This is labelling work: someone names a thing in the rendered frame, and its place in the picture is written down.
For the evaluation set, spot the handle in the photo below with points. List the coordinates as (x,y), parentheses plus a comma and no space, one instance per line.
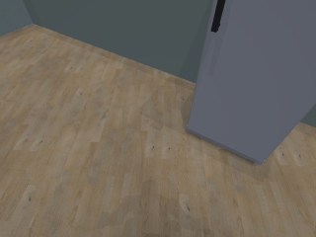
(217,15)

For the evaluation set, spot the fridge door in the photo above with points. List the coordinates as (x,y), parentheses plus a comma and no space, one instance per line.
(258,74)

